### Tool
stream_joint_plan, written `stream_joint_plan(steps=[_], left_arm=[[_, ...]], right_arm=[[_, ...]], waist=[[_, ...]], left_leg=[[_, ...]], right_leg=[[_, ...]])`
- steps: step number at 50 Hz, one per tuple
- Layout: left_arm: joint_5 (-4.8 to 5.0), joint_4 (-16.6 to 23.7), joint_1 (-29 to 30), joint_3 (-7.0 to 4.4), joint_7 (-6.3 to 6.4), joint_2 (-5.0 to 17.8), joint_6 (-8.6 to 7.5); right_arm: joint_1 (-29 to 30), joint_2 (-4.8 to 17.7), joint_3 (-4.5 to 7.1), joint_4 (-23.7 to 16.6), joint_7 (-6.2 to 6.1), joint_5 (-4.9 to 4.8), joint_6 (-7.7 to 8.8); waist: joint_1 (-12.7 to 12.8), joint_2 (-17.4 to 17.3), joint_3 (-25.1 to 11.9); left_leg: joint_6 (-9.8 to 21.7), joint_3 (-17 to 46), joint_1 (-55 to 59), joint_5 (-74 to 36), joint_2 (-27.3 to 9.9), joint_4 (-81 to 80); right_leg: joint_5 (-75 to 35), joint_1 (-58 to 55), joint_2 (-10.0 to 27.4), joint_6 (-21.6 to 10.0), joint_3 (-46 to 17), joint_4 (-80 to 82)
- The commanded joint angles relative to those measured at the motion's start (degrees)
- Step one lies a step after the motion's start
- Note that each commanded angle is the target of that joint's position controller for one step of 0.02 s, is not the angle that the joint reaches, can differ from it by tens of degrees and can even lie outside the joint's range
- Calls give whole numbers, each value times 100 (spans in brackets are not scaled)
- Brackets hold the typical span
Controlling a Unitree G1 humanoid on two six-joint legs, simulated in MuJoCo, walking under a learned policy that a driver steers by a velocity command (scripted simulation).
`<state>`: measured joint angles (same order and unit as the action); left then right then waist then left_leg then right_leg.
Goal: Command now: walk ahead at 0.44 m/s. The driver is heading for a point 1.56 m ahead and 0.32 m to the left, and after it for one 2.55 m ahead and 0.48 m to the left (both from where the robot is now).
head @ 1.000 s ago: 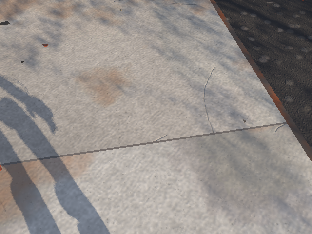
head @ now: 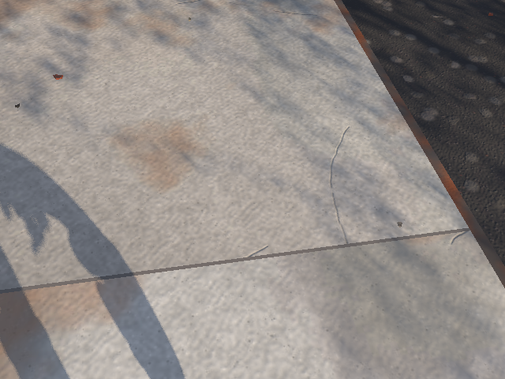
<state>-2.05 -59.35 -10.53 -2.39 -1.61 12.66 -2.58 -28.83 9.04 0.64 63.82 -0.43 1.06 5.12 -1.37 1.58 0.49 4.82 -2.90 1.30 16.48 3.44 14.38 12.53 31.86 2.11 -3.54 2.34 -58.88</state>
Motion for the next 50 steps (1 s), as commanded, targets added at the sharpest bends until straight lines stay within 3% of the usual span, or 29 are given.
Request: stream_joint_plan(steps=[1, 4, 6, 8, 10, 11, 12, 13, 14, 15, 16, 18, 21, 24, 27, 33, 35, 36, 37, 38, 39, 40, 41, 42, 43, 45, 47, 50], left_arm=[[29, 515, 730, 23, -17, 89, 8], [90, 823, 1427, 120, -19, -38, 12], [114, 915, 1468, 122, 11, 37, 15], [121, 833, 941, 40, 87, 252, -10], [128, 371, -560, -119, 166, 507, -97], [39, 150, -1357, -228, 222, 742, -135], [-103, 99, -1939, -363, 245, 1286, -141], [33, 122, -1654, -372, 159, 1222, -67], [165, 234, -898, -311, 134, 964, -71], [188, 332, -446, -211, 109, 562, -121], [141, 306, -297, -137, 109, 311, -188], [121, 132, -492, -34, 163, 69, -302], [127, -30, -949, -47, 192, 297, -412], [142, -64, -1302, -27, 188, 367, -398], [152, -104, -1631, 18, 193, 320, -385], [70, -279, -2173, 33, 282, 398, -346], [42, -269, -2013, 12, 313, 479, -341], [36, -260, -1924, -7, 325, 543, -341], [32, -258, -1855, -23, 319, 594, -327], [80, -218, -1728, -21, 305, 598, -314], [143, -19, -1716, 40, 281, 398, -330], [339, -16, -2482, 94, 204, -122, -304], [176, -10, -1954, -48, 230, 436, -267], [147, 193, -1410, -72, 204, 426, -297], [134, 238, -1179, -69, 191, 330, -311], [3, 213, -1271, -63, 135, 125, -174], [-23, 240, -1254, -66, 76, 15, -67], [-32, 496, -586, -76, 29, 69, 22]], right_arm=[[-497, 569, 33, -33, -39, -1, 68], [-518, 591, 1, -15, -78, 3, 73], [-514, 705, 16, 17, -93, 10, 92], [-334, 830, 46, 5, -109, 2, 123], [-80, 960, 90, -48, -113, -26, 91], [-15, 921, 82, -112, -82, -48, 82], [-327, 367, -16, -288, -23, -106, 66], [-552, 518, 91, -263, 19, -140, 22], [43, 738, 154, -451, 7, -37, -5], [490, 737, 169, -586, 41, 6, 23], [601, 623, 178, -600, 54, 10, 11], [429, 382, 160, -559, 109, 116, -132], [796, 389, 190, -738, 167, 128, -268], [1702, 495, 206, -1072, 201, 108, -307], [2451, 419, 159, -1330, 222, 38, -283], [3292, 461, 127, -1657, 198, 6, -221], [3076, 548, 168, -1650, 169, 9, -169], [2702, 630, 214, -1546, 131, 15, -141], [2023, 741, 283, -1329, 87, 18, -103], [1055, 886, 370, -1016, 34, 76, -46], [55, 1377, 512, -826, -28, 222, -18], [9, 1749, 613, -805, 22, 233, -65], [520, 1418, 564, -861, 83, 15, -125], [1128, 1086, 462, -964, 103, -34, -111], [1381, 794, 388, -972, 123, -4, -62], [1330, 469, 278, -811, 75, -13, 16], [975, 546, 274, -646, 52, -26, 104], [657, 764, 299, -547, 40, -37, 133]], waist=[[-36, -675, 697], [-142, -754, 858], [-85, -841, 806], [233, -868, 470], [889, -818, -290], [1205, -658, -683], [1045, 387, -1365], [807, 619, -1616], [522, 155, -592], [420, -70, 22], [202, -265, 347], [-87, -162, 370], [-149, -19, 449], [35, 19, 597], [246, 84, 598], [490, 219, 581], [279, 262, 470], [99, 318, 274], [-177, 316, -66], [-601, 203, -531], [-890, -313, -1244], [-450, -1552, -1773], [-362, -498, -1233], [-172, -396, -398], [-27, -164, -21], [269, -316, 139], [343, -380, 141], [302, -438, 351]], left_leg=[[422, 815, 110, -3297, -1334, -487], [385, 577, -171, -3718, -1233, -543], [375, 513, -124, -4438, -1347, -432], [298, 401, 88, -5927, -1446, 258], [224, 302, 90, -6185, -1408, 1949], [193, 222, -714, -4881, -1229, 3210], [75, -61, -2146, -1192, -558, 5361], [72, 462, -3325, 1228, 136, 6728], [164, 677, -3800, 652, -343, 6688], [172, 615, -3760, 206, -537, 6377], [156, 616, -3485, 9, -713, 6032], [21, 606, -2914, -51, -870, 5529], [-132, 381, -3210, -317, -940, 5035], [-269, 157, -3809, -963, -1017, 4258], [-339, -70, -3784, -1503, -884, 3195], [-123, -262, -3805, -1454, -575, 2046], [73, -304, -3354, -1009, -400, 1792], [180, -353, -2844, -755, -230, 1700], [303, -387, -2125, -681, -63, 1487], [462, -264, -853, -1023, -173, 1133], [762, 1108, 642, -622, -1448, 1144], [1694, 3973, 1911, -539, -2907, 507], [1480, 3891, 1335, 89, -2548, 170], [1263, 2976, 446, -19, -2365, -22], [1091, 2417, -201, -635, -2117, -229], [774, 1575, -892, -1328, -1680, -415], [750, 1261, -999, -1900, -1562, -483], [725, 937, -972, -2058, -1445, -683]], right_leg=[[-295, 1040, -71, 102, 317, 487], [-626, 479, -254, 58, 586, 1744], [-662, -65, -389, -106, 703, 2233], [-555, -843, -607, -346, 691, 2420], [-664, -2323, -728, -588, 540, 2918], [-354, -3509, -221, -750, 7, 3134], [506, -4769, 1466, -1248, -2267, 3314], [1099, -4922, 2116, -1862, -4523, 4306], [1767, -4052, 1882, -1636, -3753, 4600], [1471, -3178, 1665, -1476, -3051, 4847], [789, -2553, 1414, -1281, -2486, 5001], [-210, -1948, 1056, -1042, -1683, 5088], [-1042, -1952, 864, -1004, -1132, 5195], [-1543, -2241, 714, -888, -829, 5309], [-2296, -2535, 571, -697, -548, 5222], [-3349, -3784, 864, -723, -494, 4833], [-4394, -4002, 962, -694, -404, 4388], [-5147, -4033, 970, -636, -353, 3945], [-5534, -4026, 910, -577, -296, 3186], [-4971, -3479, 739, -478, -142, 2086], [-2870, -2254, 428, -391, 56, 387], [1742, -177, -730, -161, 114, -1664], [1416, 328, -382, -269, -597, -1944], [843, 465, -145, -276, -581, -1695], [520, 281, 30, -257, -552, -1402], [330, -232, 220, -145, -503, -912], [259, -290, 226, -40, -376, -686], [-230, 260, 359, 109, -197, -187]])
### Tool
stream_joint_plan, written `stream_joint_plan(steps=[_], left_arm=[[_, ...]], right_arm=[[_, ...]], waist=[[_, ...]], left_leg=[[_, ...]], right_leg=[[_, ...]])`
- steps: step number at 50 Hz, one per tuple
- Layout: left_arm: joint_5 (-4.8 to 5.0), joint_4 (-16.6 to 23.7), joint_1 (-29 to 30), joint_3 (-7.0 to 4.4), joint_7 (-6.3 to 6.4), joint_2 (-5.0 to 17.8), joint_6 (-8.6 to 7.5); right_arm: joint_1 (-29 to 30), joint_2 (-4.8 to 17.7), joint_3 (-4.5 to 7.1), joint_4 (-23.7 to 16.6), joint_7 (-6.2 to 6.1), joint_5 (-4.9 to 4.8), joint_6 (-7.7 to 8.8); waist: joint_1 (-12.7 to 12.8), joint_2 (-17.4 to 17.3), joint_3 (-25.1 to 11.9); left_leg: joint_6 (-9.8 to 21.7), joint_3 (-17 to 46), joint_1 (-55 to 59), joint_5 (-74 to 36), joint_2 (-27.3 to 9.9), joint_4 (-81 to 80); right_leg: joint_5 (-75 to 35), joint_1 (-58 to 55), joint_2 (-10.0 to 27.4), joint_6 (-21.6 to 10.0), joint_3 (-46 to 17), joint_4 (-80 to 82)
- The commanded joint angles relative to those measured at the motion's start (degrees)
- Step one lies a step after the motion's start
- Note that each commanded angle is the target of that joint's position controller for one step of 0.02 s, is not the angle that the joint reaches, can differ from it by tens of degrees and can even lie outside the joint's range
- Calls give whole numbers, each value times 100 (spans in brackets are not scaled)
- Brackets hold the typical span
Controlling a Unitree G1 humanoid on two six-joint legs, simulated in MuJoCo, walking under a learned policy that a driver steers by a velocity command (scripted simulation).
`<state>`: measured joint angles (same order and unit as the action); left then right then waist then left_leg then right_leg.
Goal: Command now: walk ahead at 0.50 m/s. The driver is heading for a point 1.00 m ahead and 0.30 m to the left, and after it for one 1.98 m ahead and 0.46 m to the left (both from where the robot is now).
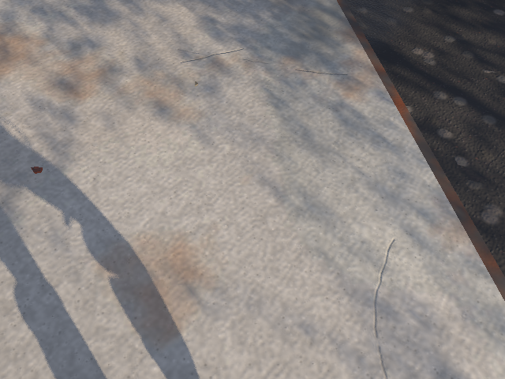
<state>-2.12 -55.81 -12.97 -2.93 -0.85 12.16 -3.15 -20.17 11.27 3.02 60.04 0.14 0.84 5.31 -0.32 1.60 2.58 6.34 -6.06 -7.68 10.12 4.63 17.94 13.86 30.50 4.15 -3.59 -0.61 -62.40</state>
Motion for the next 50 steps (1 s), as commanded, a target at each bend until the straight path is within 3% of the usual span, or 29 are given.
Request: stream_joint_plan(steps=[1, 6, 11, 13, 14, 15, 16, 17, 18, 19, 20, 21, 22, 23, 25, 28, 33, 37, 40, 42, 43, 44, 45, 46, 47, 48, 49, 50], left_arm=[[-14, 246, -53, -20, -56, 147, 88], [78, 635, 1081, 62, -74, 71, 62], [86, 886, 1651, 64, -53, 169, 1], [88, 872, 1436, 24, -30, 238, -53], [82, 769, 1064, -23, 4, 312, -90], [73, 523, 292, -93, 48, 411, -143], [-19, 225, -716, -195, 107, 642, -217], [-184, 153, -1546, -339, 172, 1245, -254], [-50, 160, -1411, -396, 104, 1373, -152], [74, 295, -722, -307, 75, 983, -99], [101, 387, -205, -192, 56, 576, -136], [77, 373, -3, -129, 56, 353, -183], [95, 292, -47, -85, 96, 223, -233], [102, 226, -140, -66, 130, 170, -273], [133, 134, -424, -82, 152, 254, -371], [128, 80, -690, -104, 170, 368, -415], [121, -10, -1043, -65, 213, 362, -407], [106, -146, -1454, -88, 288, 505, -343], [80, -159, -1426, -128, 347, 671, -255], [55, -100, -1295, -187, 362, 851, -165], [59, -47, -1258, -214, 333, 934, -114], [92, 67, -1094, -225, 281, 965, -92], [137, 359, -1162, -118, 215, 403, -102], [172, 793, -819, -150, 127, 515, -163], [124, 920, -163, -160, 95, 657, -233], [173, 962, -133, -136, 77, 636, -311], [151, 854, -280, -145, 98, 618, -310], [34, 837, -393, -143, 104, 598, -213]], right_arm=[[-315, 533, 49, -151, -16, -16, 106], [-811, 505, -4, -52, -29, -12, 94], [-1152, 574, 6, 100, -103, 56, 56], [-997, 644, 29, 100, -138, 79, 43], [-937, 678, 39, 98, -146, 79, 35], [-837, 717, 45, 90, -135, 67, 14], [-727, 668, 23, 13, -114, 14, 11], [-919, 261, -84, -233, -66, -147, 15], [-1390, 260, -22, -165, -67, -243, -24], [-906, 634, 81, -188, -92, -94, -87], [-457, 513, 73, -302, -55, -52, -77], [-342, 349, 66, -313, -35, -40, -102], [-309, 311, 87, -332, -3, 55, -175], [-420, 209, 86, -312, 44, 100, -260], [-314, 142, 107, -398, 100, 103, -370], [289, 148, 115, -649, 157, 92, -455], [1346, 99, 37, -1067, 243, 64, -432], [1988, 106, -19, -1372, 279, 95, -418], [1832, 240, 37, -1406, 268, 116, -421], [1185, 408, 130, -1248, 228, 127, -421], [656, 551, 207, -1100, 201, 141, -387], [-123, 812, 334, -877, 144, 203, -337], [-299, 1424, 497, -877, 74, 238, -320], [-257, 1740, 551, -1001, 92, 102, -394], [-73, 1544, 496, -955, 47, 17, -439], [201, 1265, 421, -964, 16, -26, -423], [476, 1041, 358, -1003, -2, -19, -379], [606, 914, 308, -1032, -36, -69, -324]], waist=[[135, -458, 208], [-163, -537, 317], [-290, -588, 398], [-98, -604, 304], [64, -625, 121], [401, -546, -250], [797, -369, -809], [879, 472, -1683], [621, 1141, -2157], [396, 229, -1257], [293, -3, -517], [129, -56, -120], [7, 73, 32], [-92, 177, 35], [-160, 148, 12], [-126, 169, 137], [56, 187, 337], [238, 194, 402], [57, 360, 189], [-247, 487, -200], [-449, 462, -513], [-878, 136, -897], [-693, -858, -1333], [-572, -1102, -1634], [-567, -327, -828], [-353, -148, -338], [-61, 162, -92], [113, 131, -72]], left_leg=[[547, 1181, -14, -1506, -1519, -1085], [393, 854, 379, -2157, -1381, -1074], [481, 849, 1292, -2748, -1686, -763], [409, 749, 1456, -3707, -1757, -339], [344, 759, 1405, -4441, -1733, 138], [270, 708, 1276, -4741, -1597, 992], [174, 592, 470, -3858, -1359, 2180], [-11, 303, -1098, -1246, -801, 4114], [-71, 531, -2326, 2003, -32, 5577], [-17, 922, -2689, 1512, -511, 5787], [-29, 931, -2686, 1032, -713, 5539], [-39, 916, -2492, 765, -888, 5215], [-77, 917, -2305, 647, -991, 5002], [-121, 877, -2148, 551, -1014, 4933], [-166, 805, -2283, 337, -1017, 4889], [-238, 694, -2914, -243, -1102, 4610], [-298, 303, -3039, -1057, -982, 3084], [-115, -137, -2914, -915, -813, 2161], [196, -399, -2379, -216, -446, 1915], [469, -506, -1656, 397, -84, 1811], [612, -437, -992, 539, 70, 1534], [837, 22, 221, 397, -66, 925], [1376, 2265, 1738, 573, -1668, 802], [2100, 5008, 2403, 530, -2504, -135], [1833, 4086, 1909, 436, -2361, -330], [1572, 3442, 1170, -62, -2182, -430], [1274, 2886, 607, -783, -1847, -486], [1137, 2464, 241, -1352, -1572, -505]], right_leg=[[-569, 572, 187, 158, 155, 412], [-1319, 570, 54, 227, 447, 1979], [-1060, 578, -127, -11, 534, 2757], [-641, 107, -297, -198, 589, 3025], [-439, -480, -467, -289, 620, 3145], [-504, -1365, -635, -397, 663, 3472], [-705, -2824, -302, -566, 321, 3653], [-108, -4481, 1361, -948, -1652, 3828], [176, -4925, 2249, -1482, -3707, 4623], [712, -4072, 1954, -1247, -2976, 4765], [627, -3158, 1707, -1054, -2178, 5034], [231, -2553, 1437, -785, -1545, 5256], [-192, -2203, 1220, -611, -1047, 5340], [-457, -2049, 1108, -500, -699, 5384], [-1071, -2088, 1049, -466, -288, 5427], [-1537, -2279, 977, -391, 255, 5493], [-2409, -2561, 812, -256, 963, 5423], [-3194, -3274, 1025, -259, 1275, 5212], [-5166, -3732, 1139, -226, 1553, 4459], [-6182, -3854, 1190, -272, 1646, 3303], [-5897, -3661, 1206, -273, 1636, 2353], [-4719, -2852, 1080, -109, 1700, 897], [-430, -857, 445, 134, 1623, -1038], [1788, 802, -644, 323, 495, -2320], [1142, 1439, -155, 264, -76, -2144], [618, 1281, 41, 247, -58, -1636], [404, 906, 210, 273, -66, -1113], [359, 543, 285, 363, -80, -803]])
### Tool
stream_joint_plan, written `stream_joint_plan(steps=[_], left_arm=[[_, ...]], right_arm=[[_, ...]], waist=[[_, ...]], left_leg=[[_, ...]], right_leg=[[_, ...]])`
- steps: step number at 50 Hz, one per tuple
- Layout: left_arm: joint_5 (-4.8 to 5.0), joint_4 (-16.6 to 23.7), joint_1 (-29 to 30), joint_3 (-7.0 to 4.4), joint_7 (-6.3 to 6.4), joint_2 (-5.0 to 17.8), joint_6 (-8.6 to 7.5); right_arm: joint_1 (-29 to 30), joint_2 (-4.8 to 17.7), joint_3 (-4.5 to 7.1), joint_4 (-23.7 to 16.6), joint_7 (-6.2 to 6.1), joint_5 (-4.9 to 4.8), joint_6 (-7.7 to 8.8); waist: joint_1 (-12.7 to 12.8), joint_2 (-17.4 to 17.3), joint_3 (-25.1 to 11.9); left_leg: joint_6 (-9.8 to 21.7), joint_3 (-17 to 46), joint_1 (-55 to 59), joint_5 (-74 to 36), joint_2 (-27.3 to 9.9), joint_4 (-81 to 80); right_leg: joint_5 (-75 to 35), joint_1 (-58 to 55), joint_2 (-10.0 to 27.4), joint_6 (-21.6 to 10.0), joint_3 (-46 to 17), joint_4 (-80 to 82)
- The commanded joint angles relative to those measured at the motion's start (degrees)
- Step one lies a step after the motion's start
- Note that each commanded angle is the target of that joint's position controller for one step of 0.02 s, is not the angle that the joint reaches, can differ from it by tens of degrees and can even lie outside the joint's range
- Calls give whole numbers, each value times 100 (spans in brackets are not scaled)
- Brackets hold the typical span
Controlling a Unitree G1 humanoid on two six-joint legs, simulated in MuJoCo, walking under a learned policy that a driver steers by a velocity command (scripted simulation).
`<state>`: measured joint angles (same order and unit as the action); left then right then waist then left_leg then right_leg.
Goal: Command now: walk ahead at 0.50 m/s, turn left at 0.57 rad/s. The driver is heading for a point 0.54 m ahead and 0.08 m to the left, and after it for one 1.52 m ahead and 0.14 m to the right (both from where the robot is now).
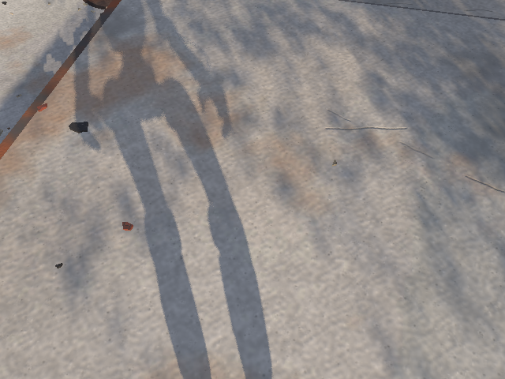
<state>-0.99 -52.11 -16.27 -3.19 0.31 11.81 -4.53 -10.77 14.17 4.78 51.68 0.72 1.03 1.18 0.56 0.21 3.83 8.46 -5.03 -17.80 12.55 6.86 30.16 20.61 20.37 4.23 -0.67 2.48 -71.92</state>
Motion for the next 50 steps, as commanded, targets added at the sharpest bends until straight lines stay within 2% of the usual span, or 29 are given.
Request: stream_joint_plan(steps=[1, 3, 6, 10, 15, 17, 18, 19, 20, 21, 22, 23, 24, 25, 26, 28, 29, 32, 35, 38, 41, 43, 44, 45, 46, 47, 48, 49, 50], left_arm=[[-160, 445, -177, -107, -35, 577, 44], [-193, 543, -77, -98, -84, 515, 205], [-176, 832, 602, -77, -114, 536, 285], [-147, 1182, 1489, -46, -136, 606, 292], [-90, 1566, 2299, 55, -191, 621, 197], [-57, 1666, 2291, 61, -188, 714, 141], [-45, 1633, 2045, 46, -173, 787, 114], [-30, 1510, 1565, 8, -134, 894, 85], [-21, 1296, 864, -67, -69, 1066, 44], [-58, 1116, 18, -134, 8, 1227, -29], [-208, 1107, -871, -220, 117, 1666, -46], [-265, 1168, -473, -299, 88, 2034, 28], [-149, 1268, -21, -219, 51, 1429, 101], [-96, 1312, 339, -98, 38, 957, 109], [-113, 1264, 451, -44, 19, 781, 96], [-77, 1091, 290, -28, 30, 770, 19], [-43, 1022, 171, -37, 4, 792, -51], [-2, 804, -142, -26, -76, 833, -224], [31, 664, -40, 16, -126, 829, -187], [85, 478, -326, 3, -141, 927, -78], [94, 369, -486, -67, -112, 1124, 21], [160, 412, -393, -93, -74, 1125, 82], [180, 562, -506, -34, -56, 900, 71], [264, 671, -1119, 93, 0, 349, 124], [206, 529, -1128, -7, 86, 701, 310], [104, 535, -911, -90, 82, 885, 409], [41, 578, -660, -116, 54, 844, 462], [16, 599, -550, -133, 26, 798, 521], [-20, 596, -585, -145, 0, 759, 596]], right_arm=[[-301, 563, 95, -215, -102, -108, 154], [-523, 686, 103, -173, -89, -141, 265], [-945, 831, 128, -157, -78, -121, 276], [-1452, 846, 119, -162, -82, -101, 238], [-1795, 921, 121, -205, -140, -35, 216], [-1722, 1008, 141, -265, -182, -11, 221], [-1562, 1069, 155, -321, -199, -6, 227], [-1305, 1148, 171, -402, -193, -3, 242], [-1174, 1216, 186, -447, -153, -4, 268], [-1056, 1175, 176, -485, -91, -55, 310], [-1204, 630, 28, -692, -50, -102, 350], [-2009, 346, -23, -836, -62, -258, 302], [-1795, 815, 15, -618, -116, -20, 193], [-1375, 837, 30, -635, -55, 23, 159], [-1170, 737, 11, -675, -8, 23, 135], [-1109, 634, -6, -715, 104, 104, 12], [-1067, 594, -17, -756, 143, 105, -40], [-810, 397, -76, -862, 153, 121, -54], [-489, 233, -198, -921, 145, 130, -7], [108, 144, -321, -994, 137, 112, 38], [156, 314, -315, -981, 31, 68, 107], [-313, 529, -260, -811, -86, 147, 221], [-662, 901, -180, -784, -158, 235, 293], [-814, 1297, -66, -879, -195, 183, 233], [-930, 1149, -54, -891, -194, -67, 129], [-731, 903, -113, -947, -211, -96, 83], [-337, 642, -196, -1006, -258, -58, 56], [-74, 494, -244, -1033, -307, -36, 42], [69, 461, -250, -1050, -348, -24, 32]], waist=[[121, 146, -296], [158, 39, -358], [-57, -179, -245], [-395, -349, -165], [-648, -440, -90], [-563, -506, -86], [-404, -541, -120], [-148, -562, -258], [138, -472, -616], [591, -205, -1102], [790, 517, -2039], [116, 1978, -2389], [7, 834, -1584], [-7, 257, -825], [-58, 98, -502], [-146, 515, -323], [-155, 588, -345], [-198, 474, -325], [-290, 636, -412], [-26, 750, -525], [-21, 739, -553], [-274, 386, -680], [-307, -189, -1157], [-143, -1377, -1865], [-358, -1235, -2139], [-279, -766, -1640], [-130, -628, -1175], [13, -700, -844], [121, -815, -738]], left_leg=[[852, 2095, 1067, -1942, -1611, -1734], [822, 1878, 957, -2537, -1409, -1715], [661, 1881, 1012, -2541, -1269, -1784], [497, 2126, 1556, -2469, -1259, -1728], [512, 2401, 2123, -2852, -1354, -1403], [406, 2559, 2160, -3078, -1443, -1225], [292, 2586, 2022, -3251, -1448, -1096], [139, 2523, 1746, -3791, -1371, -782], [13, 2462, 1577, -4310, -1198, -74], [-120, 2227, 1072, -3881, -839, 1093], [-207, 1789, 288, -1656, -453, 2782], [-344, 1309, -1317, 2078, 302, 4038], [-298, 1313, -1749, 1560, -303, 4468], [-339, 1198, -1701, 983, -513, 4282], [-388, 1122, -1581, 721, -683, 4046], [-471, 1011, -1351, 587, -884, 3810], [-485, 962, -1335, 529, -900, 3788], [-594, 1053, -1473, 400, -694, 3381], [-717, 671, -1166, -148, -677, 2064], [-825, 263, -555, -698, -605, 940], [-751, 397, -245, -711, -552, 241], [-619, 512, 677, -1531, -664, -746], [-452, 1210, 1663, -3429, -1606, -557], [327, 2373, 2736, -5701, -3159, -205], [812, 2584, 2517, -5494, -3280, -328], [790, 2224, 2082, -4703, -3001, -609], [613, 1878, 1594, -3951, -2726, -863], [451, 1534, 1149, -3503, -2500, -1097], [375, 1251, 818, -3175, -2350, -1237]], right_leg=[[-353, 1275, 319, 151, -400, 361], [-442, 1267, 286, 293, -292, 661], [-1006, 1702, 267, 412, -194, 1290], [-1619, 2202, 129, 420, -232, 2208], [-1819, 2175, -183, 282, -232, 3263], [-1746, 1756, -276, 154, -306, 3691], [-1627, 1268, -343, 75, -330, 3932], [-1398, 459, -488, -31, -298, 4132], [-1259, -485, -654, -130, -220, 4247], [-1423, -1738, -362, -284, -416, 4549], [-263, -3056, 1114, -516, -1881, 4630], [-66, -3755, 2280, -1162, -4652, 5504], [785, -2942, 2050, -1119, -4505, 5594], [661, -2101, 1747, -1004, -3449, 5707], [-36, -1611, 1459, -893, -2648, 5842], [-968, -1134, 1114, -745, -1629, 6039], [-1391, -1091, 1095, -759, -1388, 6086], [-4116, -1134, 1090, -1016, -818, 5942], [-5166, -1087, 698, -939, -159, 5788], [-5393, -1143, 473, -836, -104, 5554], [-5007, -1423, 604, -753, -538, 5068], [-4118, -1216, 398, -509, -686, 4326], [-2714, -690, 127, -320, -571, 3545], [868, 285, -573, -165, -72, 2182], [2000, 564, -777, -187, -218, 1150], [1745, 832, -631, -166, -367, 602], [1357, 961, -477, -113, -399, 551], [1039, 905, -353, -17, -423, 656], [798, 720, -317, 85, -372, 687]])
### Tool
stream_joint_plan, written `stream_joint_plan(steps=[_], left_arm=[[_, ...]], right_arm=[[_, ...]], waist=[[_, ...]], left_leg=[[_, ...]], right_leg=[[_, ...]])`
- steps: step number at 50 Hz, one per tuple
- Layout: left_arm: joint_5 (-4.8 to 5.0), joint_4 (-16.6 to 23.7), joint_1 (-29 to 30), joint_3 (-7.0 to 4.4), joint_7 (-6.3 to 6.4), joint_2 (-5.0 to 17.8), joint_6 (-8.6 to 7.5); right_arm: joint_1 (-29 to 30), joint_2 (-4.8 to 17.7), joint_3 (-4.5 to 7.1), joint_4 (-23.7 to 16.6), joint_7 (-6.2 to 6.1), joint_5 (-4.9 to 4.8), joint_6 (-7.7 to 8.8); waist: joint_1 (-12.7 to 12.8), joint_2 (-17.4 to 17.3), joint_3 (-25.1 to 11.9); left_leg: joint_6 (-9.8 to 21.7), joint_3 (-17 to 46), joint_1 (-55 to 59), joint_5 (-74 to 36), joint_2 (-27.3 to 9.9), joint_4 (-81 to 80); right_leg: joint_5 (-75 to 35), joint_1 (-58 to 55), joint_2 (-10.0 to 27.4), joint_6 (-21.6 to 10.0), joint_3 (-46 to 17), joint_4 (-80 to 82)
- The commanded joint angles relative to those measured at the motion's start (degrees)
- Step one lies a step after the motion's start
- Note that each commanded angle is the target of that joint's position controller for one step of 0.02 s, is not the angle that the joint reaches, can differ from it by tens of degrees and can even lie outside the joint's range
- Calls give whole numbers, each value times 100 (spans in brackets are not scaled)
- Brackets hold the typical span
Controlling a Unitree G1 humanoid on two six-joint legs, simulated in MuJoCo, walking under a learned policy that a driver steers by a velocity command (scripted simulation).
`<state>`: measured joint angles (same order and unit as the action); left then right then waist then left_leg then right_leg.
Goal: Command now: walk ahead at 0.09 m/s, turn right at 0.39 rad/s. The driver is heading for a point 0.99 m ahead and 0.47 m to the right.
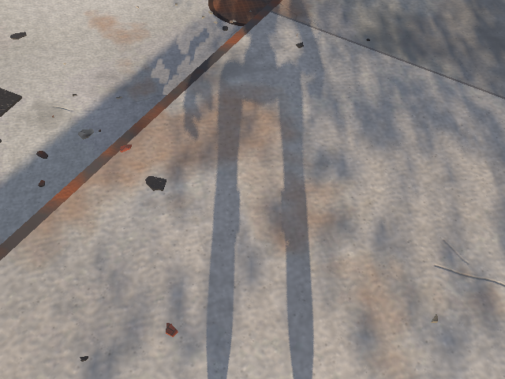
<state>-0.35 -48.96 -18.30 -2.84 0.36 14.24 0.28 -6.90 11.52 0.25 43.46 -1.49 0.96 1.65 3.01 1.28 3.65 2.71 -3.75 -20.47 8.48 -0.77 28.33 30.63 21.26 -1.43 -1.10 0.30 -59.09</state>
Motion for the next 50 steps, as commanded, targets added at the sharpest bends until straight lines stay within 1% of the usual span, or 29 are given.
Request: stream_joint_plan(steps=[1, 3, 7, 11, 13, 14, 15, 16, 17, 18, 19, 20, 21, 23, 25, 27, 30, 35, 37, 38, 39, 40, 41, 42, 43, 44, 45, 48, 50], left_arm=[[-101, 259, -441, -188, -18, 480, 182], [-76, 324, -418, -198, -38, 411, 285], [-88, 621, 88, -137, -165, 325, 432], [-50, 877, 313, -142, -245, 469, 417], [-45, 846, 24, -145, -258, 465, 347], [-73, 790, -129, -180, -240, 602, 287], [-133, 898, -87, -270, -166, 1116, 218], [-145, 1039, -117, -458, -109, 1853, 226], [-161, 954, -169, -446, -39, 1609, 241], [-102, 1003, 211, -352, -3, 1328, 244], [-89, 1097, 633, -311, -9, 1181, 251], [-48, 1184, 807, -293, -6, 1094, 227], [-19, 1216, 791, -262, -24, 973, 204], [20, 1186, 533, -280, -53, 990, 159], [12, 1149, 307, -314, -41, 1047, 149], [-14, 1146, 152, -336, -22, 1078, 166], [-53, 1185, 104, -376, -34, 1174, 197], [-77, 1271, 414, -422, -113, 1260, 235], [-18, 1309, 712, -419, -127, 1222, 245], [35, 1344, 820, -390, -105, 1116, 233], [56, 1397, 597, -300, -92, 745, 204], [7, 1431, 372, -308, -43, 709, 194], [-187, 1349, 441, -410, -38, 1159, 217], [-155, 1232, 397, -452, -82, 1185, 239], [-132, 1115, 279, -439, -125, 1104, 276], [-114, 1082, 214, -424, -180, 1039, 312], [-84, 1038, 156, -393, -220, 975, 331], [-33, 1101, 504, -309, -217, 830, 361], [-31, 1110, 624, -232, -194, 695, 386]], right_arm=[[-280, 723, 208, -246, -138, 17, -15], [-246, 745, 231, -247, -136, 43, -3], [-207, 854, 294, -230, -102, 89, -62], [-332, 1143, 417, -196, -28, 110, -159], [-271, 1266, 477, -191, -19, 51, -219], [-455, 1177, 491, -124, 1, 68, -272], [-733, 777, 422, -181, 53, 90, -340], [-228, 758, 380, -546, -31, 72, -418], [63, 842, 384, -572, -40, 68, -457], [-74, 850, 403, -503, -2, -12, -445], [-254, 911, 431, -378, 28, -25, -393], [-441, 993, 468, -270, 52, 64, -365], [-575, 1014, 485, -205, 83, 103, -354], [-533, 915, 466, -254, 105, 62, -363], [-375, 837, 430, -349, 86, 28, -389], [-241, 845, 410, -435, 60, 22, -402], [-131, 846, 375, -549, 36, 2, -380], [-363, 895, 337, -637, -17, -90, -297], [-735, 858, 318, -574, -71, -94, -242], [-942, 958, 344, -529, -124, -53, -197], [-919, 1425, 426, -594, -181, 33, -176], [-404, 1917, 516, -772, -148, 56, -216], [-492, 1632, 487, -778, -94, 88, -234], [-242, 1217, 363, -829, -62, 37, -222], [-19, 1028, 308, -857, -37, 30, -218], [67, 1015, 299, -862, -53, 32, -201], [22, 1020, 301, -861, -68, 37, -187], [-439, 1065, 334, -692, -62, 11, -158], [-578, 1101, 350, -599, -45, 8, -147]], waist=[[-98, -891, -756], [-40, -827, -831], [-174, -1048, -723], [-276, -1026, -795], [-75, -785, -810], [-49, -266, -636], [-179, 1322, -398], [28, 1651, 27], [41, 968, 70], [-226, 764, 90], [-423, 641, 24], [-457, 721, -167], [-451, 618, -421], [-365, 382, -625], [-238, 454, -593], [-115, 586, -568], [-34, 602, -577], [-168, 667, -689], [-442, 602, -701], [-562, 442, -702], [-401, -547, -740], [-216, -1612, -486], [-274, -1050, -456], [-121, -701, -363], [-27, -602, -263], [11, -819, -333], [-48, -956, -380], [-331, -916, -475], [-417, -986, -526]], left_leg=[[966, 934, 901, -2678, -1515, -1093], [1027, 691, 741, -2265, -1521, -1144], [949, 414, 491, -581, -1535, -1277], [849, 391, 491, -102, -1774, -1054], [503, 124, 197, 160, -1684, -594], [117, -174, -157, 668, -1465, 10], [-396, -789, -1113, 2038, -726, 1590], [-556, -180, -1831, 2829, 100, 2378], [-520, 375, -1644, 2407, -90, 3050], [-473, 531, -1530, 1814, -130, 3123], [-435, 553, -1435, 1362, -109, 3095], [-422, 474, -1385, 1134, -38, 3249], [-441, 473, -1287, 1083, 4, 3382], [-493, 513, -1336, 1111, 34, 3343], [-535, 563, -1485, 1179, 37, 2961], [-545, 605, -1475, 1289, 70, 2557], [-495, 639, -1130, 1489, 164, 2012], [-313, 641, -93, 1598, 436, 1032], [-224, 613, 716, 1051, 498, -97], [-160, 780, 1343, 600, 250, -883], [129, 1912, 1834, 997, -980, -1519], [791, 3280, 1527, 234, -2154, -1733], [1176, 3000, 1056, -450, -2282, -1493], [1110, 2435, 848, -730, -1908, -1396], [934, 1857, 715, -950, -1486, -1316], [824, 1511, 885, -1165, -1228, -1236], [821, 1280, 1065, -1594, -1095, -1137], [936, 1188, 1648, -2018, -1164, -961], [957, 1187, 1836, -2000, -1224, -872]], right_leg=[[-348, 464, 190, 200, -51, -698], [-475, 363, 185, 266, 1, -556], [-727, 91, 314, 183, 151, 603], [-602, -403, 241, -12, 398, 1505], [-1096, -1109, 101, -205, 524, 2561], [-1366, -1385, 179, -309, 95, 3359], [-1546, -1524, 1548, -592, -1907, 4429], [-2640, -789, 2513, -1382, -3263, 4696], [-2552, -598, 2211, -1496, -2815, 4636], [-2278, -471, 1772, -1310, -2255, 4560], [-2249, -553, 1364, -1085, -1868, 4479], [-2749, -767, 1169, -1034, -1662, 4341], [-3258, -982, 1087, -1052, -1564, 4222], [-3697, -1357, 1114, -1110, -1642, 4083], [-3611, -1643, 1138, -1173, -1836, 4036], [-3401, -1763, 1170, -1244, -2073, 4005], [-3316, -1626, 1166, -1315, -2369, 3902], [-3805, -1170, 992, -1137, -2856, 3708], [-3539, -815, 739, -826, -2904, 3547], [-2867, -375, 484, -530, -2782, 3339], [-1291, 282, -56, -165, -2106, 2463], [207, 1131, -1046, 47, -759, 1310], [257, 927, -501, 104, -739, 152], [-63, 785, -432, 112, -770, -274], [-400, 674, -418, 161, -735, -586], [-635, 731, -433, 212, -684, -778], [-673, 792, -461, 289, -624, -812], [-620, 900, -463, 416, -602, -265], [-482, 710, -389, 420, -573, 441]])
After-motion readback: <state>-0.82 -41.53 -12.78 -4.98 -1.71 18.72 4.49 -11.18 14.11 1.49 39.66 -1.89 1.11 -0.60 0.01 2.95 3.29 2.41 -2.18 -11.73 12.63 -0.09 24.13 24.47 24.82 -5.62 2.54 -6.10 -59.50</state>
